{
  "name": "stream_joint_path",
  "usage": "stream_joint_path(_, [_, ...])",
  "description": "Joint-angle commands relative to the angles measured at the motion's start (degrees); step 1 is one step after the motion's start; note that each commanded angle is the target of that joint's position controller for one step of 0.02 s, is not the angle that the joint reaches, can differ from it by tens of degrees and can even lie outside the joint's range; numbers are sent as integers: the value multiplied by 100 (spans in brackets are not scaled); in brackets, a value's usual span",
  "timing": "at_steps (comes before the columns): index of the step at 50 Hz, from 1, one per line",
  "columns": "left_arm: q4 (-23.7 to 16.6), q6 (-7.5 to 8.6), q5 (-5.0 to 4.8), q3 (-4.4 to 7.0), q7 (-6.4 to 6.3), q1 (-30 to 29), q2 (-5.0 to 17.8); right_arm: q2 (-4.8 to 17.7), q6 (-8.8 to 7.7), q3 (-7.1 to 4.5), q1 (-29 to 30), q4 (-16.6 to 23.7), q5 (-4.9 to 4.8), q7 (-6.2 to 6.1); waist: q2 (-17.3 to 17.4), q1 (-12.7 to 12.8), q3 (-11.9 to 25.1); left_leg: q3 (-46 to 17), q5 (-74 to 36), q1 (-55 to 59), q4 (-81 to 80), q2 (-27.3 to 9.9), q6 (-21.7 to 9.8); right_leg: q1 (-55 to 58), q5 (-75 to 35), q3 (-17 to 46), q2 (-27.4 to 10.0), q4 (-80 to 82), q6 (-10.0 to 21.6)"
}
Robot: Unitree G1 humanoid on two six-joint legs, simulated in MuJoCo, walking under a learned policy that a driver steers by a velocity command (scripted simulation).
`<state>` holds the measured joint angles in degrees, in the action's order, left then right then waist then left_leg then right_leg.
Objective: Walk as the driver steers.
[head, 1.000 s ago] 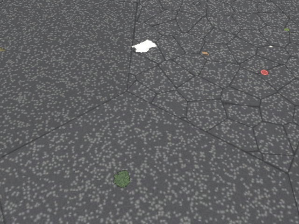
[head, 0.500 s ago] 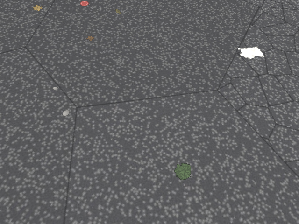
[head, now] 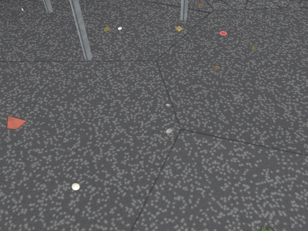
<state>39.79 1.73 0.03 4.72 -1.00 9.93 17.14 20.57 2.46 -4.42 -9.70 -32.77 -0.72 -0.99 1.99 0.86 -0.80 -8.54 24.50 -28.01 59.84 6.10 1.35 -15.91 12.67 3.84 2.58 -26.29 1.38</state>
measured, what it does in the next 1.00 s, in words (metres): walks ahead, turning right: left foot, then right foot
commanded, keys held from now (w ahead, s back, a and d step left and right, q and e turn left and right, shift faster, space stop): w+e+shift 1.00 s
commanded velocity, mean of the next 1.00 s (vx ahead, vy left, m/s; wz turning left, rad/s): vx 0.84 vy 0.00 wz -0.65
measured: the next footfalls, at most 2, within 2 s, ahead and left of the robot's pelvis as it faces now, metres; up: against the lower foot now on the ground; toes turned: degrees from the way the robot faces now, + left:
left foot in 0.24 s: +0.11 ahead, +0.15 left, +0.00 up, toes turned -5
right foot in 0.68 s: +0.45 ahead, -0.16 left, +0.00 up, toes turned -31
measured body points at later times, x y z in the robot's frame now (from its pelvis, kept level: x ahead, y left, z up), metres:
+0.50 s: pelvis +0.19 +0.02 -0.01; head +0.20 +0.02 +0.44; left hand +0.43 +0.23 -0.10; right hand +0.12 -0.27 -0.12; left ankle +0.07 +0.16 -0.74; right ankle +0.26 -0.13 -0.65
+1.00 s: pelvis +0.56 -0.20 -0.01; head +0.59 -0.22 +0.44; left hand +0.74 +0.03 -0.13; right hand +0.60 -0.53 -0.07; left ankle +0.85 -0.19 -0.68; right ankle +0.42 -0.14 -0.74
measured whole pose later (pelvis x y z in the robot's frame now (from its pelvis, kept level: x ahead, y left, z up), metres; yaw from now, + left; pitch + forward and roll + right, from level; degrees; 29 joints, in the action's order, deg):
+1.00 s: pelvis +0.56 -0.20 -0.01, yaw -43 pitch +2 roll +0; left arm 46.1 3.1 0.0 3.8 1.0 25.9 18.8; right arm 15.9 -2.9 1.4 -2.1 -32.9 2.8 1.7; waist 0.1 5.2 -2.3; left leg -3.9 0.9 -43.0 41.5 -7.3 3.2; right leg 2.5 20.4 11.2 11.0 -17.8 9.5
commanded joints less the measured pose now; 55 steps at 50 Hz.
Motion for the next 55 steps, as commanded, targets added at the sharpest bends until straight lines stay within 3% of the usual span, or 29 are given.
stream_joint_path(1, [-226,125,-48,110,-49,493,801,274,-258,-21,13,333,47,81,-883,193,162,322,-324,-1308,612,-472,74,1036,2685,2190,-1521,1597,872])
stream_joint_path(6, [-272,148,-143,88,-5,657,936,-21,-726,135,538,453,18,99,-1201,162,-151,812,-328,158,-1825,-458,85,105,1560,1779,-1099,1755,973])
stream_joint_path(7, [-52,21,270,238,172,702,1310,95,-491,159,345,307,490,325,-1067,82,-92,1084,146,739,-2254,-183,42,-209,1639,1424,-742,1559,841])
stream_joint_path(8, [-56,-55,260,279,241,708,1308,36,-418,134,213,273,433,366,-1264,19,-153,1182,148,1152,-2675,-66,24,-467,1589,1428,-688,1422,875])
stream_joint_path(10, [-53,-117,114,198,251,608,928,-1,-446,135,-403,44,277,190,-911,-387,-165,1185,-1210,2669,-3722,-152,-72,-1372,1530,1475,-540,869,742])
stream_joint_path(11, [-131,-60,82,152,243,422,686,229,-514,64,-1030,-119,260,78,-646,-725,67,851,-1080,3910,-3609,-576,-158,-2281,1658,1361,-337,209,539])
stream_joint_path(12, [-349,35,26,1,246,220,138,706,-594,-28,-1845,-190,319,-14,482,-1125,637,-791,792,4656,-4281,-2094,-320,-2842,1941,696,123,-1627,310])
stream_joint_path(13, [-710,94,-54,-98,229,-82,-51,1470,-556,-213,-1677,-170,423,-74,1212,-1017,524,-2771,2407,4162,-5050,-3345,-786,-3859,1618,230,181,-2833,182])
stream_joint_path(14, [-788,58,48,-48,244,-346,310,1158,-569,-184,-1373,-162,435,-73,638,-900,296,-2919,2582,3660,-4987,-3338,-1015,-3995,1131,375,-335,-3558,225])
stream_joint_path(15, [-657,33,99,8,316,-279,418,672,-612,-24,-1049,-147,381,-25,447,-657,4,-2144,2037,3405,-4913,-2910,-883,-3995,712,378,-405,-3746,201])
stream_joint_path(17, [-349,-57,168,83,495,189,550,309,-654,99,-777,-171,312,-12,605,-324,-46,-872,1015,2984,-5119,-2361,-667,-3517,275,81,-572,-3919,40])
stream_joint_path(23, [-516,-215,193,-29,673,-576,333,122,-847,109,-1366,-729,293,66,372,-331,-620,921,-927,2956,-5427,-2092,-615,-4012,-651,-128,-712,-4150,51])
stream_joint_path(28, [-885,-198,194,-247,813,-1616,184,217,-878,89,-1619,-1154,317,-2,177,-435,-1038,2130,-3028,2962,-5548,-1960,-471,-3130,-738,-1158,-643,-2421,514])
stream_joint_path(30, [-875,-205,146,-289,729,-1460,164,477,-840,56,-1672,-1256,314,-40,287,-217,-659,2456,-6738,3230,-4766,-1975,-385,-2058,-395,-1673,-122,-1951,840])
stream_joint_path(32, [-568,-177,105,-155,606,-152,500,915,-662,-54,-1558,-1251,355,-91,609,562,238,2442,-8987,3437,-2839,-2228,-418,-616,370,-1677,351,-1938,1114])
stream_joint_path(33, [-219,-131,100,8,518,1070,825,1035,-601,-90,-1372,-1146,351,-79,629,1103,877,2314,-8735,2814,-1325,-2283,-490,918,595,-1422,541,-1733,1290])
stream_joint_path(34, [137,-129,141,205,378,1912,1182,890,-615,-57,-1308,-1104,385,-22,156,1366,1243,2263,-6129,1459,545,-1938,-357,2602,800,-680,370,-1221,1398])
stream_joint_path(35, [8,-244,154,382,281,1242,1903,14,-713,154,-1351,-587,305,149,-1746,490,1282,1981,70,-1389,2986,-643,91,4078,1893,2538,-1284,-304,2080])
stream_joint_path(36, [-225,-298,141,430,271,1448,2023,427,-875,143,-682,-179,284,144,-822,862,2019,620,-188,-2120,3546,-478,6,4300,2265,4338,-1670,695,2461])
stream_joint_path(37, [-60,-275,129,401,203,1454,1846,454,-969,163,-181,-51,265,146,-387,828,1304,346,-526,-2404,3226,-833,-67,3758,1962,4006,-1676,1073,2255])
stream_joint_path(38, [61,-210,119,325,155,1354,1534,375,-1012,222,-352,-114,255,125,46,423,492,404,-740,-2110,2512,-1096,-97,2646,1331,3524,-1549,1208,2047])
stream_joint_path(39, [73,-114,127,259,112,1105,1349,312,-957,256,-370,-151,348,114,215,133,158,391,-619,-1670,2032,-1286,-60,1758,867,2949,-1244,1214,1908])
stream_joint_path(42, [10,95,57,74,116,769,978,227,-588,297,-693,-249,552,142,121,-383,-261,480,-165,-986,1164,-1457,179,212,336,2065,-649,1415,1904])
stream_joint_path(45, [54,232,38,83,158,876,1015,59,-527,402,504,242,468,206,-70,-168,-787,848,-1238,-789,-365,-1392,345,-708,-186,1756,-275,1833,1773])
stream_joint_path(48, [162,263,-4,151,183,1125,1125,-60,-584,480,1053,369,322,285,-324,158,-579,936,-2789,-73,-1860,-1043,236,-441,-1682,1651,-151,1691,1408])
stream_joint_path(51, [288,264,-65,205,138,1268,1283,123,-625,433,1140,391,262,247,-414,240,-240,855,-2961,514,-2639,-761,41,478,-3095,1814,-357,1263,1149])
stream_joint_path(53, [295,255,-13,253,103,1149,1536,519,-638,261,239,127,239,134,-421,-205,464,796,-2142,1750,-2772,-419,-62,951,-4669,1860,-327,31,852])
stream_joint_path(54, [263,264,41,281,131,868,1709,770,-650,127,-809,-105,193,34,-426,-871,976,833,-1698,2895,-2749,-477,-100,678,-4770,1805,-248,-1243,737])
stream_joint_path(55, [205,341,101,198,152,611,1385,1080,-659,-31,-2084,-383,251,-111,-285,-1487,1531,456,-794,4327,-2580,-1013,-194,-133,-3936,1546,10,-2858,648])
